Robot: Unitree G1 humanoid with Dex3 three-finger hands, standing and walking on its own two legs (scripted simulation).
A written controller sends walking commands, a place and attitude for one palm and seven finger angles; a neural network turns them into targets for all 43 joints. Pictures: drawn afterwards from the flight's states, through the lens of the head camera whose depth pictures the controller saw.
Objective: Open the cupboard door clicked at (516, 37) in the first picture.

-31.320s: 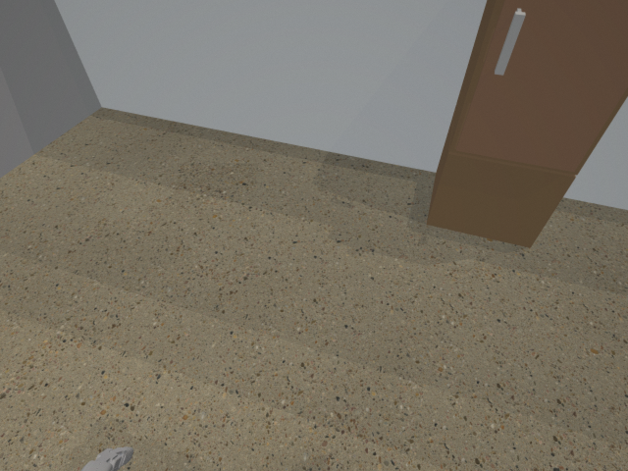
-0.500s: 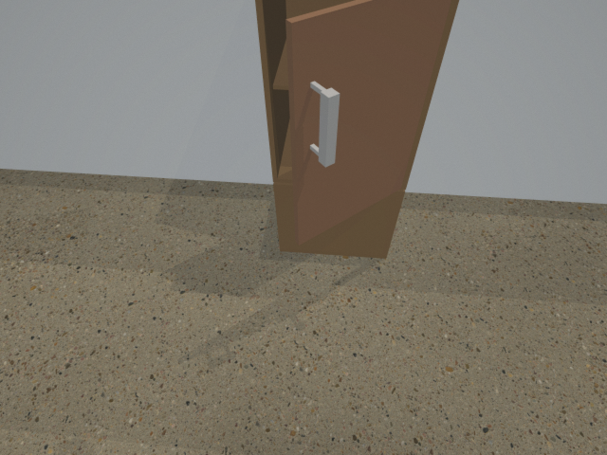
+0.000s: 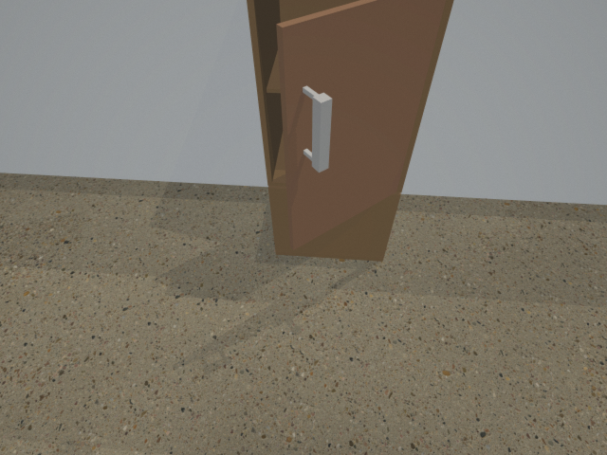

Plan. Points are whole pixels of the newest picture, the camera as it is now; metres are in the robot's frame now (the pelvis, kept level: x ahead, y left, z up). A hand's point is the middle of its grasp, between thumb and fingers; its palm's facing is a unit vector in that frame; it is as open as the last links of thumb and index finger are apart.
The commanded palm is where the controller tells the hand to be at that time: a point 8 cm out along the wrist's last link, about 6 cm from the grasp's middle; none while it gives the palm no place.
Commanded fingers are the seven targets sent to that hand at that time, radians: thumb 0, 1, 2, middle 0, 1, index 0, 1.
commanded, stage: walk to a spot facing it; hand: left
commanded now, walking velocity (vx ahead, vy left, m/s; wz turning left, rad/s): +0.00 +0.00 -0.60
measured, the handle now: (314, 129) +0.68 +0.02 +0.04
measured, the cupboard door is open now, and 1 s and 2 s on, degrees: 40 40 40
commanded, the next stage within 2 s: none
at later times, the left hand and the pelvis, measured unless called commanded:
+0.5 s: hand out of the picture +0.06 +0.16 -0.17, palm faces -0.20 -0.93 -0.30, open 7.4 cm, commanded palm none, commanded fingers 0.00 0.90 0.90 -0.20 -0.30 -0.20 -0.30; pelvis -0.02 -0.04 -0.02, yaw -15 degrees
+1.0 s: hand (219, 436) +0.18 +0.15 -0.18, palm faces -0.46 -0.85 -0.24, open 7.4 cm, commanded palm none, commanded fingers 0.00 0.90 0.90 -0.20 -0.30 -0.20 -0.30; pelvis -0.01 +0.00 -0.01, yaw -32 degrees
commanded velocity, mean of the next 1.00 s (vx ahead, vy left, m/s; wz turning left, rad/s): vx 0.00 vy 0.00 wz -0.60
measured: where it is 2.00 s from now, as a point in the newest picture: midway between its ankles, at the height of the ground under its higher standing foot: outside the picture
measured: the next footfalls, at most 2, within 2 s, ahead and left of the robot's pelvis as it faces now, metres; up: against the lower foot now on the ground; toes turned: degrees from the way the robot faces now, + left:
left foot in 0.84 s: +0.09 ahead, +0.10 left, +0.00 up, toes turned -31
right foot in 1.16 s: -0.06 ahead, -0.15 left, +0.00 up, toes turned -42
